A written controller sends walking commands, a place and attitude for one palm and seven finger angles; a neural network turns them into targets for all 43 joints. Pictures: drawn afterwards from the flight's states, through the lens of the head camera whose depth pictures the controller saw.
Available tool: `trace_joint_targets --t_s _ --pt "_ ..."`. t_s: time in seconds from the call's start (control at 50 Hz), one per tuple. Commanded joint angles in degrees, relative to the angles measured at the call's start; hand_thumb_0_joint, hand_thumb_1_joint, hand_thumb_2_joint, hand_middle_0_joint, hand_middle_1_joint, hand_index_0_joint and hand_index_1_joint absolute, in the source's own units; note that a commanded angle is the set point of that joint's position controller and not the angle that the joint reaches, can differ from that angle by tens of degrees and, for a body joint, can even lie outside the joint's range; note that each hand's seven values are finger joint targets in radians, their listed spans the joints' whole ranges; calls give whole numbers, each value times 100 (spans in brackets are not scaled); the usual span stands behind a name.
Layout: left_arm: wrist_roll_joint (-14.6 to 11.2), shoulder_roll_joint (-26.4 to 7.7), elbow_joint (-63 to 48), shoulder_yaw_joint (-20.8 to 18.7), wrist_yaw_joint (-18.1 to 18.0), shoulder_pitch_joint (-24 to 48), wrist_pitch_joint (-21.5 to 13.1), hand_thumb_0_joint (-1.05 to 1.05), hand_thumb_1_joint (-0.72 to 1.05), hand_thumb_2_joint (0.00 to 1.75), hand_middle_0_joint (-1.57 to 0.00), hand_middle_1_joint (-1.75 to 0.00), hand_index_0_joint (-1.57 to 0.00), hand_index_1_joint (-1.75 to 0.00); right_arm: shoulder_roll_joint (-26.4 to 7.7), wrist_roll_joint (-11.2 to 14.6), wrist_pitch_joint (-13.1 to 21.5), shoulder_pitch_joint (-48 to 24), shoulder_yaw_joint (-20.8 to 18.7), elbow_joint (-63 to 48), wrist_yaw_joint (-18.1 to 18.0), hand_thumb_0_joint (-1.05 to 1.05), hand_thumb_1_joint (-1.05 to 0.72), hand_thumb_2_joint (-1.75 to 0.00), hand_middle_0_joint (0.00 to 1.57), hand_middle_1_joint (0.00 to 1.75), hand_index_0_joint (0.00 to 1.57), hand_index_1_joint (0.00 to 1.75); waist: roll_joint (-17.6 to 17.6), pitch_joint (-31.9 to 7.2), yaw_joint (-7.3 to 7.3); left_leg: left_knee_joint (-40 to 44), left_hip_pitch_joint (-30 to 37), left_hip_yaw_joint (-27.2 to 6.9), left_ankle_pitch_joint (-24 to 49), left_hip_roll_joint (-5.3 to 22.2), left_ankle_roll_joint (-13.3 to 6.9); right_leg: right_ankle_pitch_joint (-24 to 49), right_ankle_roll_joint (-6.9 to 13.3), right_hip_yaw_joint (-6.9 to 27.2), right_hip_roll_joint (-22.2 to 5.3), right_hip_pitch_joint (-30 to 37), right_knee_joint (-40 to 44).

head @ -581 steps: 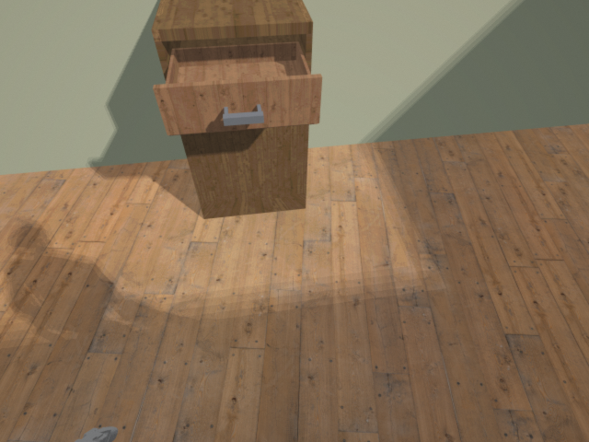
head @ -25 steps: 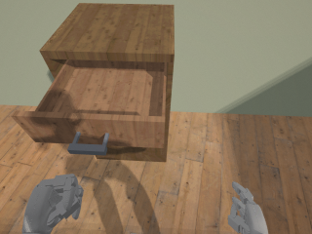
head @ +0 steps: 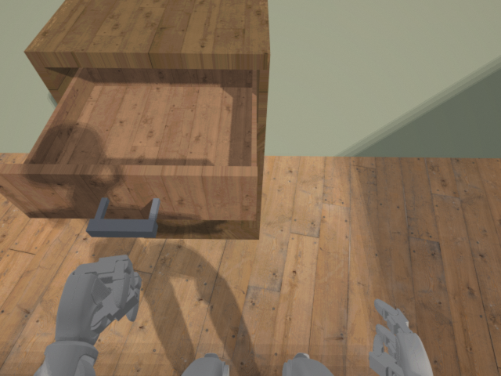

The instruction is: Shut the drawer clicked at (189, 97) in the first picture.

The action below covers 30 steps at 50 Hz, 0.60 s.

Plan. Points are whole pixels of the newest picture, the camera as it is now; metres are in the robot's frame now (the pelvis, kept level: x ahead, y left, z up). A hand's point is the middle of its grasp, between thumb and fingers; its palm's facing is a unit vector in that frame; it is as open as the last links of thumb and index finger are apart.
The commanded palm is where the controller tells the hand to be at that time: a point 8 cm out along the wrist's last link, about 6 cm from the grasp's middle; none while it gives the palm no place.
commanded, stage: bring the fist close to the handle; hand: left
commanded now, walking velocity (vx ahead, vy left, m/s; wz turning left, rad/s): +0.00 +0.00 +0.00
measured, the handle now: (126, 216) +0.36 +0.23 +0.02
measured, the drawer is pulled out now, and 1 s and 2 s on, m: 0.27 0.27 0.16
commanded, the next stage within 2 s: push the drawer shut in 0.62 s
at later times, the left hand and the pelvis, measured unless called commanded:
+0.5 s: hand (144, 283) +0.25 +0.17 +0.03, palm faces +0.02 -1.00 -0.05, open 3.3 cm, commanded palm +0.22 +0.23 +0.03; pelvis +0.00 +0.00 -0.02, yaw +0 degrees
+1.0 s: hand (146, 265) +0.28 +0.17 +0.03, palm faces +0.01 -1.00 -0.05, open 3.3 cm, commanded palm +0.26 +0.24 +0.03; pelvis -0.01 +0.00 -0.02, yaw +0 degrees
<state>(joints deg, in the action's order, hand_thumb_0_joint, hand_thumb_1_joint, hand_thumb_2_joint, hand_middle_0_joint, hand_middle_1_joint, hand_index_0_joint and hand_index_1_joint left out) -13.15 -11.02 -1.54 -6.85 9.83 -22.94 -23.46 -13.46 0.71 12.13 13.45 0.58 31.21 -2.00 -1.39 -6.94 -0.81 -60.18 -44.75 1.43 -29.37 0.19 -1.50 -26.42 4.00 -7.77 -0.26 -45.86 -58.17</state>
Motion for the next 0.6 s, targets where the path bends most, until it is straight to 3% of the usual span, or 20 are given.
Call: trace_joint_targets --t_s 0.0,0.12,0.18,0.24,0.28,0.38,0.44,0.46,0.48,0.58 --pt "-46 -570 -1008 -314 -44 429 -499 0 90 90 -140 -160 -140 -160 -740 29 285 -263 -277 -896 -11 0 -90 -90 20 30 20 30 52 -1278 2 645 108 -344 1455 -66 15 1191 -262 647 -18 1057 670" --pt "-44 -673 -779 -421 -34 631 -570 0 90 90 -140 -160 -140 -160 -749 22 190 -241 -295 -876 15 0 -90 -90 20 30 20 30 16 -1485 23 429 -137 -326 1490 -60 16 1280 -256 703 -27 991 475" --pt "-30 -652 -476 -401 -18 928 -584 0 90 90 -140 -160 -140 -160 -775 18 125 -242 -288 -841 9 0 -90 -90 20 30 20 30 178 -1420 -70 278 -357 -330 1327 -53 -4 1112 -279 737 -16 777 401" --pt "-68 -739 -770 -434 27 1056 -643 0 90 90 -140 -160 -140 -160 -760 24 108 -226 -289 -901 19 0 -90 -90 20 30 20 30 -214 -1752 33 290 -187 -309 1460 -65 1 1224 -248 765 -38 921 370" --pt "-63 -760 -864 -422 5 829 -588 0 90 90 -140 -160 -140 -160 -747 39 75 -194 -282 -960 25 0 -90 -90 20 30 20 30 -171 -1931 68 356 -66 -319 1676 -58 -7 1456 -242 722 -27 1079 348" --pt "-87 -647 -567 -376 -79 859 -407 0 90 90 -140 -160 -140 -160 -750 47 -28 -219 -259 -971 13 0 -90 -90 20 30 20 30 203 -1528 -21 363 -358 -325 1345 -60 -20 1144 -292 748 -20 993 475" --pt "-62 -640 -606 -332 -91 921 -403 0 90 90 -140 -160 -140 -160 -760 54 -42 -235 -256 -994 18 0 -90 -90 20 30 20 30 25 -1479 -25 380 -350 -304 1187 -70 -10 927 -282 776 -49 935 534" --pt "-77 -702 -642 -381 -102 921 -412 0 90 90 -140 -160 -140 -160 -770 50 -44 -225 -266 -1005 12 0 -90 -90 20 30 20 30 178 -1554 -36 352 -376 -314 1251 -64 -35 1007 -287 784 -36 992 521" --pt "-54 -743 -629 -456 -101 797 -432 0 90 90 -140 -160 -140 -160 -763 53 -50 -211 -279 -998 11 0 -90 -90 20 30 20 30 92 -1617 21 368 -331 -303 1321 -61 -21 1097 -279 792 -42 1048 506" --pt "-43 -710 -824 -355 -110 831 -540 0 90 90 -140 -160 -140 -160 -746 40 -39 -209 -267 -998 18 0 -90 -90 20 30 20 30 -30 -1673 -12 339 -269 -301 1391 -64 -24 1204 -270 785 -47 1032 463"
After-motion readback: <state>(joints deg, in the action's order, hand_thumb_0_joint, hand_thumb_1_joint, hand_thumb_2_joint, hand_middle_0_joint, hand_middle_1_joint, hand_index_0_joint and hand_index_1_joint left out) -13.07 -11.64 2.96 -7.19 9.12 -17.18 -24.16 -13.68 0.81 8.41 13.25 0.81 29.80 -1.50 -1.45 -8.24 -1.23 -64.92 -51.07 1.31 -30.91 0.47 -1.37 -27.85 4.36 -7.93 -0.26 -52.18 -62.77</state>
